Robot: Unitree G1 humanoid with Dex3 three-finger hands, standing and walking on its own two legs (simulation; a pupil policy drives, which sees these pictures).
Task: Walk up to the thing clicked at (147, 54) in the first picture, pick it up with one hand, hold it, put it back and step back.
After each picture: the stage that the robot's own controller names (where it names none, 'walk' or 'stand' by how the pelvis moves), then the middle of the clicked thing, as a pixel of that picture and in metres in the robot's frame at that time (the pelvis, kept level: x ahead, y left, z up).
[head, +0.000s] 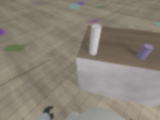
stand; (144, 52) +0.59 -0.39 +0.05
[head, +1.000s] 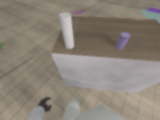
sink last; (122, 41) +0.61 -0.19 +0.08
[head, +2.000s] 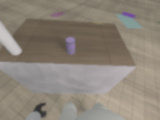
rise first; (70, 46) +0.51 +0.19 +0.08
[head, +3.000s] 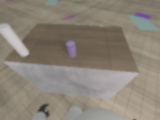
stand; (71, 49) +0.51 +0.19 +0.06
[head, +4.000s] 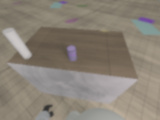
stand; (72, 53) +0.50 +0.19 +0.04
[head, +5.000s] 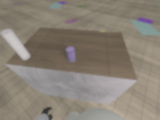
stand; (71, 54) +0.49 +0.20 +0.04
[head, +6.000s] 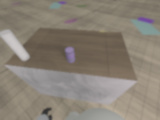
stand; (70, 55) +0.48 +0.20 +0.04
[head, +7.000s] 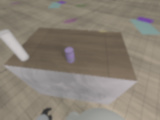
stand; (70, 55) +0.47 +0.20 +0.04
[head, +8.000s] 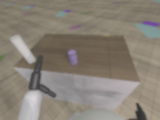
rise first; (72, 57) +0.47 +0.22 +0.05
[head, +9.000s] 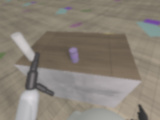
go down; (74, 55) +0.49 +0.21 +0.05
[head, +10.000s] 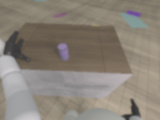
go down; (63, 52) +0.48 +0.21 +0.06
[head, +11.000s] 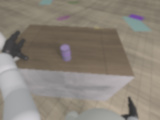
go down; (66, 53) +0.48 +0.20 +0.06
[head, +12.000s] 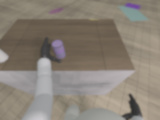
close in; (59, 49) +0.46 +0.22 +0.09
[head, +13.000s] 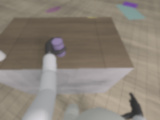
lift; (59, 47) +0.48 +0.21 +0.10
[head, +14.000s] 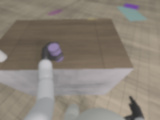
lift; (56, 53) +0.43 +0.23 +0.10
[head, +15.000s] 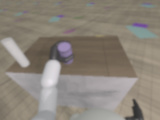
lift; (66, 53) +0.34 +0.17 +0.24
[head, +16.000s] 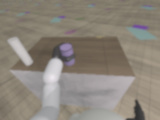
hold; (67, 55) +0.34 +0.17 +0.22
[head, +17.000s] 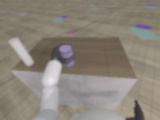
hold; (67, 56) +0.33 +0.17 +0.22
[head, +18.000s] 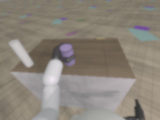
crouch; (68, 55) +0.34 +0.16 +0.23
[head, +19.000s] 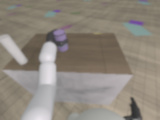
crouch; (61, 40) +0.44 +0.21 +0.24
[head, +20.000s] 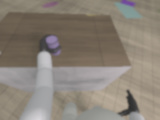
lower; (53, 46) +0.48 +0.24 +0.09
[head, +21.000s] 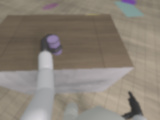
lower; (55, 45) +0.48 +0.23 +0.11
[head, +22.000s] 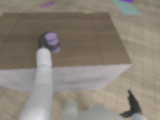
lower; (53, 43) +0.50 +0.23 +0.11
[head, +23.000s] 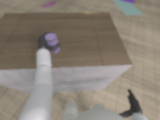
lower; (53, 43) +0.49 +0.23 +0.11
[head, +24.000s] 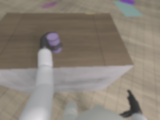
loosen; (54, 43) +0.49 +0.23 +0.11
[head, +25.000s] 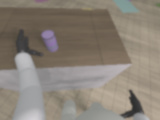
rise; (50, 41) +0.49 +0.23 +0.11
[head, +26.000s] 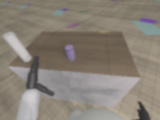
sink last; (70, 53) +0.50 +0.23 +0.08
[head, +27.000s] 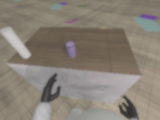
stand; (71, 49) +0.51 +0.22 +0.08
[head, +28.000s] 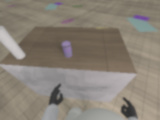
stand; (67, 49) +0.51 +0.23 +0.08
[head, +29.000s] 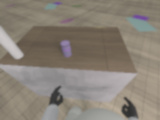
stand; (66, 49) +0.51 +0.23 +0.09
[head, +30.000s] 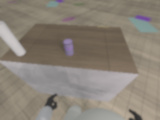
stand; (68, 47) +0.51 +0.22 +0.09
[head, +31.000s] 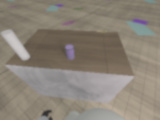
walk; (70, 52) +0.52 +0.21 +0.05
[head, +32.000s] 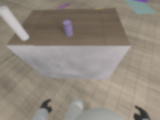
walk; (68, 28) +0.69 +0.25 +0.08
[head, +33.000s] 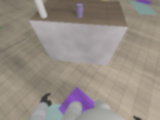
walk; (79, 11) +1.01 +0.21 +0.07
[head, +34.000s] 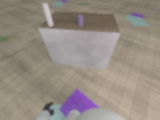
stand; (80, 20) +1.11 +0.23 +0.06
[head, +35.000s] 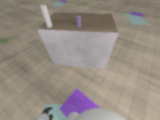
stand; (78, 21) +1.12 +0.23 +0.04
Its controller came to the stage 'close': yes
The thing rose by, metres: 0.19
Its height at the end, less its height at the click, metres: +0.00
